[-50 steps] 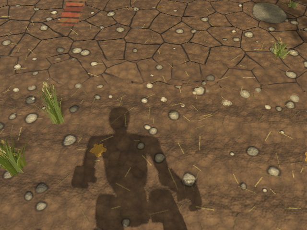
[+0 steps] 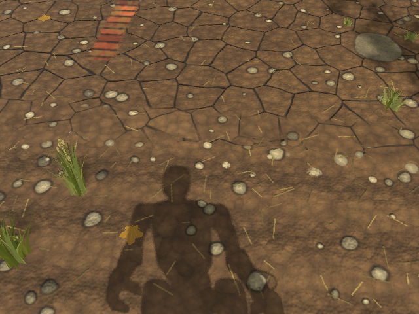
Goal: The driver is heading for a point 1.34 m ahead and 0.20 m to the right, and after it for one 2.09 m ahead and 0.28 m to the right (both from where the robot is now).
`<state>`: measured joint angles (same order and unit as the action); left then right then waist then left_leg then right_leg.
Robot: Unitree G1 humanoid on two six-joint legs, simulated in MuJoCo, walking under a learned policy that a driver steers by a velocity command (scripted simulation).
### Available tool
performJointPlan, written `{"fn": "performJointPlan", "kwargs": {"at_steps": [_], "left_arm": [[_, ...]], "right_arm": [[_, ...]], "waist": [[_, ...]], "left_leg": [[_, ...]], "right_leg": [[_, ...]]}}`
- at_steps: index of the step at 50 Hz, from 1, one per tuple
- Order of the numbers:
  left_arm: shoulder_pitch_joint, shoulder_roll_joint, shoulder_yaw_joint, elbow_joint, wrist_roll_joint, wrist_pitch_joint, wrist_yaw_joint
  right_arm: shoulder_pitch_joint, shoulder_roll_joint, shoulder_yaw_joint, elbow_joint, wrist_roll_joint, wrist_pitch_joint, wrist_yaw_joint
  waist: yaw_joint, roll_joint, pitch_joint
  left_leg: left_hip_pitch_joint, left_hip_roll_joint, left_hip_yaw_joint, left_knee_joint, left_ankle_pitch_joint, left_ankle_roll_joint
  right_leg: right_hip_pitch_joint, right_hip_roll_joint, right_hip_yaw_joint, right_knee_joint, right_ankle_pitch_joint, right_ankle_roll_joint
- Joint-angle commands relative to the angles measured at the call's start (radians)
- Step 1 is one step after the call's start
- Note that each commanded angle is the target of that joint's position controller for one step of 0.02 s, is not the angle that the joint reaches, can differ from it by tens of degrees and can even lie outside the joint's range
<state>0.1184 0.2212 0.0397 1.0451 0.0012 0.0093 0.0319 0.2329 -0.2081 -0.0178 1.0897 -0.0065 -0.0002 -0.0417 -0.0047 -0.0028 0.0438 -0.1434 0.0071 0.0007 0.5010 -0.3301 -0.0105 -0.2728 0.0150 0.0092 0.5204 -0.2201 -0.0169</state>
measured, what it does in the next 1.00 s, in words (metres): walks ahead: left foot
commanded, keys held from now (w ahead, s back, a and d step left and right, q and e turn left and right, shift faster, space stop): shift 0.02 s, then w+shift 0.98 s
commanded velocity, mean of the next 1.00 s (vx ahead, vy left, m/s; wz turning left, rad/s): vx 0.75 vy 0.00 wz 0.00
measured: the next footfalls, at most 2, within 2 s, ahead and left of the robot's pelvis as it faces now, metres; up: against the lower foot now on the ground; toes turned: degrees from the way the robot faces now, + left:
left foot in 0.76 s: +0.54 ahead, +0.06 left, +0.00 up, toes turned +5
right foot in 1.24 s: +1.00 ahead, -0.08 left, +0.00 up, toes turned -3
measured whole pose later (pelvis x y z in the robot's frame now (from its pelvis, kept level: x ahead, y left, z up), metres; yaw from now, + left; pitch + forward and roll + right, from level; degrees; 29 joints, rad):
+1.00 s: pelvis +0.55 +0.00 +0.00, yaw +0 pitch +0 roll +2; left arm 0.16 0.25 0.04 0.86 0.04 -0.07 -0.05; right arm 0.46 -0.25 -0.06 1.03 -0.02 -0.10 0.02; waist -0.03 -0.03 0.00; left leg -0.09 -0.11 0.11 0.34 -0.25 0.10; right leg -0.68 -0.14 0.03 1.17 -0.14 -0.08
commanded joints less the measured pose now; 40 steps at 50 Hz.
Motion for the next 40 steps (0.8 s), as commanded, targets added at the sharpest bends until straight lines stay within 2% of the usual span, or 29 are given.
{"fn": "performJointPlan", "kwargs": {"at_steps": [1,2,4,5,6,7,8,10,12,13,14,15,16,17,18,19,20,22,23,25,28,32,34,35,36,37,38,39,40], "left_arm": [[-0.016,0.105,0.017,-0.028,0.000,-0.009,0.004],[0.020,0.104,0.018,-0.007,-0.004,-0.006,0.005],[0.020,0.141,0.033,-0.014,-0.019,-0.015,0.001],[-0.029,0.132,0.031,-0.045,-0.028,-0.035,-0.005],[-0.104,0.101,0.024,-0.083,-0.034,-0.061,-0.012],[-0.148,0.063,0.018,-0.105,-0.038,-0.083,-0.022],[-0.156,0.074,0.022,-0.112,-0.037,-0.096,-0.031],[-0.121,0.080,0.024,-0.118,-0.044,-0.111,-0.041],[-0.080,0.065,0.018,-0.113,-0.045,-0.124,-0.045],[-0.023,0.068,0.022,-0.115,0.047,-0.093,-0.075],[0.085,0.061,0.031,-0.083,0.047,-0.078,-0.078],[0.222,0.085,0.045,-0.042,0.036,-0.070,-0.068],[0.420,0.135,0.066,0.007,0.040,-0.081,-0.054],[0.561,0.260,0.082,0.027,0.059,-0.093,-0.041],[0.433,0.197,0.057,0.006,0.058,-0.086,-0.036],[0.303,0.182,0.052,-0.036,0.049,-0.087,-0.036],[0.248,0.152,0.045,-0.056,0.039,-0.096,-0.041],[0.221,0.109,0.027,-0.062,0.030,-0.112,-0.039],[0.247,0.094,0.021,-0.050,0.030,-0.120,-0.036],[0.307,0.093,0.019,-0.031,0.025,-0.129,-0.034],[0.345,0.095,0.015,-0.030,0.019,-0.138,-0.035],[0.375,0.116,0.016,-0.020,0.009,-0.147,-0.029],[0.377,0.138,0.017,-0.015,0.009,-0.143,-0.031],[0.384,0.160,0.021,-0.011,0.014,-0.139,-0.027],[0.383,0.187,0.028,-0.007,0.024,-0.128,-0.021],[0.369,0.215,0.037,-0.006,0.034,-0.113,-0.013],[0.329,0.218,0.041,-0.018,0.036,-0.101,-0.010],[0.372,0.096,0.016,-0.054,0.019,-0.101,-0.029],[0.412,0.026,0.005,-0.086,-0.010,-0.128,-0.049]], "right_arm": [[0.047,-0.094,-0.014,-0.016,0.000,-0.009,-0.004],[0.088,-0.092,-0.016,0.001,0.005,-0.008,-0.005],[0.102,-0.138,-0.032,-0.020,0.020,-0.013,-0.006],[0.131,-0.145,-0.035,-0.025,0.027,-0.030,-0.005],[0.164,-0.162,-0.042,-0.023,0.033,-0.050,-0.004],[0.180,-0.202,-0.060,-0.014,0.034,-0.066,-0.001],[0.170,-0.207,-0.068,-0.020,0.031,-0.076,0.000],[0.123,-0.154,-0.058,-0.064,0.029,-0.095,0.010],[0.076,-0.169,-0.062,-0.093,0.050,-0.095,0.018],[0.073,-0.188,-0.073,-0.079,-0.037,-0.078,0.036],[0.041,-0.189,-0.081,-0.085,-0.042,-0.068,0.041],[0.033,-0.184,-0.081,-0.092,-0.034,-0.069,0.043],[0.000,-0.166,-0.076,-0.104,-0.035,-0.078,0.045],[-0.068,-0.038,-0.045,-0.190,-0.028,-0.095,0.050],[-0.131,-0.055,-0.048,-0.232,-0.030,-0.098,0.059],[-0.163,-0.070,-0.050,-0.251,-0.022,-0.098,0.071],[-0.122,-0.088,-0.051,-0.233,-0.026,-0.100,0.084],[-0.059,-0.086,-0.052,-0.212,-0.052,-0.082,0.099],[-0.075,-0.079,-0.049,-0.223,-0.050,-0.069,0.107],[-0.152,-0.078,-0.045,-0.260,-0.041,-0.051,0.110],[-0.298,-0.075,-0.033,-0.329,-0.032,-0.046,0.111],[-0.397,-0.063,-0.018,-0.381,-0.019,-0.044,0.112],[-0.380,-0.077,-0.022,-0.386,-0.020,-0.047,0.099],[-0.345,-0.092,-0.028,-0.380,-0.021,-0.048,0.090],[-0.250,-0.120,-0.039,-0.359,-0.021,-0.051,0.080],[-0.060,-0.157,-0.057,-0.307,-0.020,-0.053,0.067],[0.170,-0.198,-0.079,-0.234,-0.024,-0.057,0.053],[0.295,-0.296,-0.106,-0.205,-0.056,-0.063,0.038],[0.274,-0.322,-0.113,-0.198,-0.049,-0.064,0.054]], "waist": [[0.002,0.001,-0.013],[-0.001,0.004,-0.053],[-0.010,0.014,0.039],[-0.033,0.030,0.089],[-0.062,0.081,0.115],[-0.067,0.186,0.116],[-0.065,0.209,0.122],[-0.030,0.146,0.100],[-0.002,0.151,0.087],[0.018,0.176,0.043],[0.072,0.148,0.047],[0.124,0.066,0.011],[0.227,-0.079,-0.060],[0.249,-0.405,-0.124],[0.170,-0.229,-0.038],[0.101,-0.098,0.048],[0.064,-0.017,0.031],[0.010,-0.048,0.015],[0.010,-0.072,0.033],[0.019,-0.055,0.084],[0.034,-0.036,0.128],[0.043,-0.046,0.148],[0.022,-0.060,0.106],[0.001,-0.093,0.057],[-0.050,-0.127,-0.014],[-0.135,-0.153,-0.112],[-0.244,-0.123,-0.211],[-0.215,0.054,-0.334],[-0.123,0.271,-0.436]], "left_leg": [[-0.107,0.021,-0.016,-0.106,0.082,0.021],[-0.096,0.008,-0.004,-0.108,-0.111,0.035],[-0.170,0.038,-0.068,-0.124,-0.493,0.096],[-0.155,0.091,-0.145,-0.173,-0.538,0.133],[-0.076,0.168,-0.246,-0.255,-0.505,0.171],[0.004,0.284,-0.391,-0.354,-0.481,0.219],[0.007,0.367,-0.485,-0.395,-0.434,0.256],[0.054,0.359,-0.446,-0.391,-0.347,0.235],[-0.017,0.282,-0.295,-0.379,-0.249,0.183],[-0.079,0.188,-0.200,-0.359,-0.281,0.185],[-0.191,0.149,-0.137,-0.283,-0.277,0.184],[-0.306,0.118,-0.094,-0.156,-0.197,0.182],[-0.463,0.052,-0.007,0.187,-0.031,0.165],[-0.708,-0.057,0.038,0.590,-0.221,0.125],[-0.828,-0.028,-0.120,0.748,-0.116,0.148],[-0.884,0.060,-0.111,0.792,0.018,0.151],[-0.808,0.103,-0.090,0.757,0.104,0.134],[-0.690,0.132,-0.057,0.692,0.134,0.089],[-0.689,0.131,-0.036,0.689,0.159,0.073],[-0.751,0.130,-0.004,0.641,0.208,0.053],[-0.713,0.113,0.037,0.421,0.282,0.037],[-0.542,0.074,0.108,0.176,0.358,0.088],[-0.450,0.022,0.143,0.113,0.307,0.131],[-0.378,-0.022,0.163,0.114,0.258,0.148],[-0.277,-0.059,0.165,0.123,0.193,0.167],[-0.088,-0.088,0.153,0.119,0.122,0.185],[0.184,-0.064,0.122,0.064,0.115,0.202],[0.491,0.183,-0.191,0.039,-0.271,0.238],[0.578,0.365,-0.784,-0.219,-0.626,0.286]], "right_leg": [[0.076,-0.046,0.049,-0.090,0.075,-0.033],[0.083,-0.021,0.028,-0.085,-0.168,-0.039],[-0.050,-0.021,0.048,-0.070,-0.573,-0.061],[-0.134,-0.035,0.062,-0.058,-0.563,-0.060],[-0.226,-0.029,0.023,0.006,-0.393,-0.035],[-0.299,-0.009,-0.059,0.145,-0.169,-0.012],[-0.340,-0.055,-0.029,0.262,-0.120,-0.026],[-0.409,-0.100,0.006,0.349,-0.182,-0.051],[-0.240,-0.094,-0.036,0.148,-0.178,-0.056],[-0.060,-0.010,-0.130,0.058,-0.184,-0.046],[0.129,0.035,-0.204,-0.014,-0.073,-0.030],[0.338,0.069,-0.227,-0.034,-0.065,-0.023],[0.572,-0.038,-0.060,-0.084,-0.181,-0.044],[0.641,-0.350,0.511,-0.325,-0.615,-0.127],[0.488,-0.413,0.751,-0.415,-0.750,-0.195],[0.402,-0.424,0.650,-0.386,-0.683,-0.200],[0.335,-0.367,0.516,-0.379,-0.549,-0.184],[0.241,-0.278,0.349,-0.430,-0.416,-0.155],[0.222,-0.257,0.303,-0.449,-0.359,-0.158],[0.229,-0.233,0.228,-0.477,-0.237,-0.170],[0.205,-0.206,0.119,-0.523,-0.050,-0.176],[0.259,-0.226,0.014,-0.604,0.257,-0.169],[0.359,-0.230,-0.047,-0.506,0.639,-0.153],[0.404,-0.243,-0.063,-0.409,0.914,-0.144],[0.439,-0.254,-0.077,-0.256,1.117,-0.133],[0.413,-0.262,-0.085,-0.032,1.188,-0.122],[0.270,-0.218,-0.102,0.269,1.044,-0.110],[-0.067,-0.115,-0.088,0.665,0.480,-0.101],[-0.338,0.050,0.051,0.924,-0.208,-0.093]]}}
